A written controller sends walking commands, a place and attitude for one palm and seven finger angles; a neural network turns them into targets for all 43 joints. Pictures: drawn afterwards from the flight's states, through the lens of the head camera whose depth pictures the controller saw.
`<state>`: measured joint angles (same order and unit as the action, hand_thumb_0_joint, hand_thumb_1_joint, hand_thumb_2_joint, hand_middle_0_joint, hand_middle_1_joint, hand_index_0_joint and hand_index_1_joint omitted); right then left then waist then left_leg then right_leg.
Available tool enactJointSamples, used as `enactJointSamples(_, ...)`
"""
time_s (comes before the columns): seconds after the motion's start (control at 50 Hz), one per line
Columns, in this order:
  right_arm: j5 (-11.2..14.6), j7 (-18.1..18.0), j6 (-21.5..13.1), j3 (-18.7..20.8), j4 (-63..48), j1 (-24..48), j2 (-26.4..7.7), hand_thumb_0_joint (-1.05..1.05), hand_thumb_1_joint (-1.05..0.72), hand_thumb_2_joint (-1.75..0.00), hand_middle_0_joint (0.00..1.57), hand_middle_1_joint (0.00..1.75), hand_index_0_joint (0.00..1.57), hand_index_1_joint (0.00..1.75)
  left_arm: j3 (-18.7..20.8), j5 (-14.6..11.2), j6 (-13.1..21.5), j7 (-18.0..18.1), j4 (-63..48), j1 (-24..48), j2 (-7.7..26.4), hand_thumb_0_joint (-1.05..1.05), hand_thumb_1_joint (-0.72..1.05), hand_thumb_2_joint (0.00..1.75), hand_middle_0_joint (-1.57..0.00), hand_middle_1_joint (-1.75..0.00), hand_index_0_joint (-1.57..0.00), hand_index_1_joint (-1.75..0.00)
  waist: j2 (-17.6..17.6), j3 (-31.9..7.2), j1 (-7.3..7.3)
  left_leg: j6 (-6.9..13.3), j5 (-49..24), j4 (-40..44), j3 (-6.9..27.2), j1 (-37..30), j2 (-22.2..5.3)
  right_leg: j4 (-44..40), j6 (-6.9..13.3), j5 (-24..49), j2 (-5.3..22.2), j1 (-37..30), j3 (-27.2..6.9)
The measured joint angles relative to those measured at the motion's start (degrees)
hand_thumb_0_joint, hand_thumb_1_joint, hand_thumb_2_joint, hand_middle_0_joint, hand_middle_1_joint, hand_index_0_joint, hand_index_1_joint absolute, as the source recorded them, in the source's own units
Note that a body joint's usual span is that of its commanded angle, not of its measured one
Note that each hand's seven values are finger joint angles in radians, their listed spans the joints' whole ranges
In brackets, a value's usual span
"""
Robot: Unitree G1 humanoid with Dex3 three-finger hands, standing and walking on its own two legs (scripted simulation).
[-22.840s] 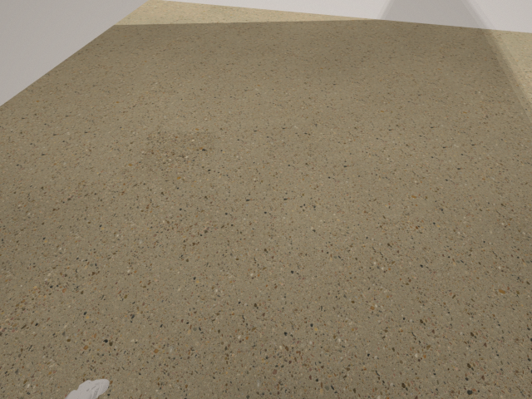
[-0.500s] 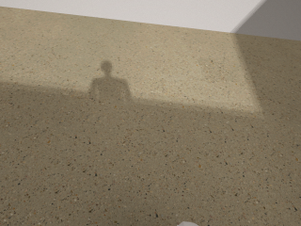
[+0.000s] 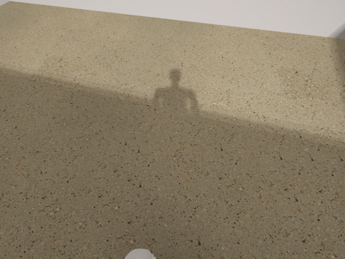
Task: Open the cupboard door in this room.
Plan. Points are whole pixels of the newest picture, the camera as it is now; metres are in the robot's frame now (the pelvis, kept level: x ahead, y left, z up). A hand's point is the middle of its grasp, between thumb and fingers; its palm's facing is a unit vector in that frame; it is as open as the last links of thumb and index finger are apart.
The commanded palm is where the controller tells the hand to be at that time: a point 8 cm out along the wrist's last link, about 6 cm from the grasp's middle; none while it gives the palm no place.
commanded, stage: turn or walk to find it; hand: left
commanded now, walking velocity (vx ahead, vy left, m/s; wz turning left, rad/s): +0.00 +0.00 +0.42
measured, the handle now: out of the picture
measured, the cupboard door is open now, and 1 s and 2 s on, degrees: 0 0 0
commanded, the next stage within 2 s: none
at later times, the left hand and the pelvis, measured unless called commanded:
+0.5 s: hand out of the picture +0.01 +0.27 -0.17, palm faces +0.22 -0.94 -0.24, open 7.4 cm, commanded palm none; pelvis -0.03 +0.05 +0.00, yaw +11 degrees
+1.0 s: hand out of the picture -0.08 +0.19 -0.16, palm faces +0.43 -0.86 -0.26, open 7.3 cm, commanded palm none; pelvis -0.05 -0.01 +0.00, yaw +25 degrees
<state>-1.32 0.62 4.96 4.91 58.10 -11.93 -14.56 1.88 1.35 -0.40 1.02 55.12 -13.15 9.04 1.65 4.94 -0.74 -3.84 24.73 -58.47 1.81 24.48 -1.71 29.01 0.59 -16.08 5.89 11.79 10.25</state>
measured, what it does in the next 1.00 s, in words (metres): steps on the spot, turning left: left foot, then right foot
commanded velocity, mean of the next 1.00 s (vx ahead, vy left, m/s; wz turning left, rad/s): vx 0.00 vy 0.00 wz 0.42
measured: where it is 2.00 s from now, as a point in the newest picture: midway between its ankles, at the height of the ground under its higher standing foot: outside the picture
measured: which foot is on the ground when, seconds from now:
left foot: up 0.00-0.14, down 0.16-0.66, up 0.68-1.00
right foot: down 0.00-0.16, up 0.18-0.64, down 0.66-1.00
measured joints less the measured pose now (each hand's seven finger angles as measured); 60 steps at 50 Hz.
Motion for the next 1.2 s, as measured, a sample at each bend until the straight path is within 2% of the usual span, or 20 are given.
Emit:
enactJointSamples(0.1,0.6,-0.2,-0.8,-1.0,-0.5,2.7,0.6,0.01,-0.91,-0.89,0.20,0.30,0.20,0.30,0.7,0.3,-0.2,-0.2,1.0,-1.4,1.8,0.00,0.90,0.90,-0.20,-0.30,-0.21,-0.30,-2.0,0.7,1.84,0.6,1.3,14.3,-3.0,-6.0,0.0,2.3,-1.5,-0.7,2.1,1.2,2.0)
enactJointSamples(0.14,0.6,-0.1,-1.7,-1.4,-1.3,3.6,0.7,0.01,-0.91,-0.89,0.20,0.30,0.20,0.30,1.0,0.0,-0.6,-0.2,1.5,-2.1,2.9,0.00,0.90,0.90,-0.20,-0.30,-0.21,-0.30,-2.6,0.5,2.04,1.2,-4.2,23.2,-4.4,-9.4,0.2,4.8,-2.5,-1.8,3.0,2.2,3.0)
enactJointSamples(0.16,0.6,-0.1,-2.3,-1.5,-1.7,4.0,0.9,0.01,-0.91,-0.89,0.20,0.30,0.20,0.30,1.3,-0.3,-1.0,-0.2,1.7,-2.3,3.6,0.00,0.90,0.90,-0.20,-0.30,-0.21,-0.30,-3.2,0.4,2.17,2.3,-7.3,25.5,-4.6,-10.1,0.6,7.2,-3.0,-2.7,3.7,3.3,3.0)
enactJointSamples(0.18,0.5,0.0,-2.7,-1.6,-2.0,4.7,1.5,0.01,-0.91,-0.89,0.20,0.30,0.20,0.30,1.5,-0.4,-1.7,-0.1,2.0,-2.3,4.5,0.00,0.90,0.90,-0.20,-0.30,-0.21,-0.30,-4.5,0.8,2.66,3.6,-7.5,24.6,-5.0,-9.8,1.4,10.7,-3.4,-6.7,4.1,4.8,1.2)
enactJointSamples(0.22,0.3,-0.3,-3.3,-2.0,-2.7,5.3,2.3,0.01,-0.91,-0.89,0.20,0.30,0.20,0.30,1.7,-0.5,-3.2,0.2,3.0,-1.9,5.6,0.00,0.90,0.90,-0.20,-0.30,-0.20,-0.30,-5.1,0.7,2.96,5.2,-6.5,24.1,-4.8,-9.8,1.7,19.2,-3.9,-12.8,2.6,8.0,-2.7)
enactJointSamples(0.28,0.1,-1.0,-3.6,-2.5,-3.2,5.5,3.0,0.01,-0.91,-0.89,0.20,0.30,0.20,0.30,2.0,-0.5,-3.8,-0.1,3.8,-0.6,6.3,0.00,0.90,0.90,-0.20,-0.30,-0.20,-0.30,-4.3,0.3,2.62,6.0,-8.1,27.2,-3.3,-10.8,1.7,28.6,-4.4,-11.4,0.4,11.7,-5.5)
enactJointSamples(0.34,0.2,-1.1,-3.8,-2.8,-3.2,5.2,3.4,0.01,-0.91,-0.89,0.20,0.30,0.20,0.30,1.9,-0.5,-3.2,-0.4,3.1,0.6,6.4,0.00,0.90,0.90,-0.20,-0.30,-0.20,-0.30,-3.7,-0.1,2.53,6.3,-10.6,30.7,-2.0,-11.6,2.2,32.0,-5.0,-8.4,-0.3,13.7,-6.9)
enactJointSamples(0.52,-0.1,-0.8,-3.4,-2.3,-3.0,2.1,4.0,0.01,-0.90,-0.89,0.20,0.30,0.20,0.30,1.4,-0.6,-2.7,-0.3,0.4,4.8,5.0,0.00,0.90,0.90,-0.20,-0.30,-0.20,-0.30,-2.2,-0.8,0.44,6.0,-13.6,33.1,1.8,-10.6,4.0,24.7,-5.5,-8.4,-1.8,12.1,-8.7)
enactJointSamples(0.6,-0.3,-0.8,-2.7,-1.7,-2.4,0.4,3.6,0.01,-0.90,-0.89,0.20,0.30,0.20,0.30,0.9,-0.9,-2.2,-0.3,-0.8,6.4,3.6,0.00,0.90,0.90,-0.20,-0.30,-0.20,-0.30,-0.9,-0.9,-0.92,4.9,-13.8,31.7,3.8,-8.8,4.6,15.5,-4.8,-8.5,-3.4,8.5,-8.6)
enactJointSamples(0.64,-0.2,-0.7,-2.3,-1.4,-2.1,-0.6,3.1,0.01,-0.90,-0.89,0.20,0.30,0.20,0.30,0.5,-1.1,-1.5,-0.3,-1.5,6.6,2.9,0.00,0.90,0.90,-0.20,-0.30,-0.20,-0.30,-0.2,-1.2,-1.20,4.1,-13.5,30.1,4.7,-7.4,5.0,7.9,-4.4,-4.6,-4.0,5.3,-8.0)
enactJointSamples(0.66,0.0,-0.7,-2.2,-1.2,-2.0,-1.2,3.0,0.01,-0.90,-0.89,0.20,0.30,0.20,0.30,0.4,-1.1,-0.9,-0.3,-1.9,6.4,2.8,0.00,0.90,0.90,-0.20,-0.30,-0.20,-0.30,-0.2,-1.5,-1.14,3.6,-12.9,28.6,5.0,-6.3,5.5,3.1,-3.6,-2.0,-4.0,3.3,-7.7)
enactJointSamples(0.68,0.2,-0.6,-2.0,-0.9,-1.7,-1.3,2.5,0.01,-0.90,-0.89,0.20,0.30,0.20,0.30,0.3,-0.8,-0.4,-0.1,-1.9,6.4,2.1,0.00,0.90,0.90,-0.20,-0.30,-0.20,-0.30,0.7,-1.3,-1.10,3.3,-10.0,25.7,5.4,-5.1,5.3,2.5,-1.7,-0.7,-4.4,3.1,-7.0)
enactJointSamples(0.72,0.1,-0.6,-1.2,-0.2,-1.2,-1.6,1.7,0.01,-0.90,-0.89,0.20,0.30,0.20,0.30,-0.1,-0.6,-0.1,-0.1,-2.1,5.7,1.1,0.00,0.90,0.90,-0.20,-0.30,-0.20,-0.30,1.6,-1.0,-1.39,3.0,-1.6,15.4,4.8,-1.6,5.6,3.3,0.5,-0.8,-4.1,2.9,-5.7)
enactJointSamples(0.8,-0.3,-0.1,-0.2,0.7,-0.6,-2.0,0.4,0.01,-0.91,-0.89,0.20,0.30,0.20,0.30,-0.2,-0.6,-0.4,0.0,-1.6,3.6,-0.4,0.00,0.90,0.90,-0.20,-0.30,-0.20,-0.30,2.1,-0.7,-1.57,2.0,-1.9,-3.9,2.3,3.8,4.2,1.0,1.2,0.0,-3.0,1.1,-3.8)
enactJointSamples(0.88,-0.3,0.1,-0.1,0.8,-0.1,-2.5,0.0,0.01,-0.91,-0.89,0.20,0.30,0.20,0.30,-0.2,-0.5,-0.3,0.1,-0.8,1.9,-0.9,0.00,0.90,0.90,-0.20,-0.30,-0.20,-0.30,1.6,-0.7,-1.42,0.6,-4.4,-8.7,1.7,3.9,1.7,-0.5,1.2,0.7,-2.1,0.3,-1.7)
enactJointSamples(0.96,-0.2,0.0,0.2,0.4,0.7,-2.0,0.1,0.01,-0.91,-0.89,0.20,0.30,0.20,0.30,0.2,-0.2,-0.1,0.2,-0.2,0.6,-0.3,0.00,0.91,0.90,-0.20,-0.30,-0.21,-0.30,0.5,-0.6,-0.45,-0.1,-2.3,-3.8,0.9,0.9,-0.1,-0.8,1.1,0.9,-0.8,0.6,0.2)
enactJointSamples(1.08,0.5,-0.2,-0.5,-0.8,0.4,1.5,0.6,0.01,-0.91,-0.89,0.20,0.30,0.20,0.30,0.8,0.3,-0.1,-0.2,0.9,-0.8,1.7,0.00,0.90,0.90,-0.20,-0.30,-0.21,-0.30,-1.6,0.4,1.80,0.5,2.1,12.0,-2.6,-5.7,-0.3,1.1,-0.3,0.4,1.7,2.1,2.7)
enactJointSamples(1.14,0.7,-0.2,-1.8,-1.3,-1.1,3.2,0.8,0.01,-0.91,-0.89,0.20,0.30,0.20,0.30,1.3,0.0,-0.7,-0.2,1.7,-1.7,3.2,0.00,0.90,0.90,-0.20,-0.30,-0.21,-0.30,-2.5,0.2,2.16,1.4,-4.0,24.0,-4.7,-10.3,0.3,4.4,-1.8,-0.9,3.1,3.7,4.1)
enactJointSamples(1.16,0.6,-0.2,-2.5,-1.4,-1.5,3.7,0.9,0.01,-0.91,-0.89,0.20,0.30,0.20,0.30,1.5,-0.3,-1.1,-0.2,1.9,-2.1,3.8,0.00,0.90,0.90,-0.20,-0.30,-0.21,-0.30,-3.0,0.1,2.22,2.5,-7.0,26.2,-4.7,-10.9,0.6,6.9,-2.4,-1.8,3.7,4.8,4.0)
enactJointSamples(1.2,0.4,-0.2,-3.2,-1.8,-2.2,4.8,2.0,0.01,-0.91,-0.89,0.20,0.30,0.20,0.30,1.8,-0.4,-2.5,0.1,2.8,-2.0,5.3,0.00,0.90,0.90,-0.20,-0.30,-0.20,-0.30,-4.8,0.4,2.89,4.5,-5.9,24.8,-5.1,-10.7,1.6,14.7,-3.4,-9.8,3.5,7.8,-0.3)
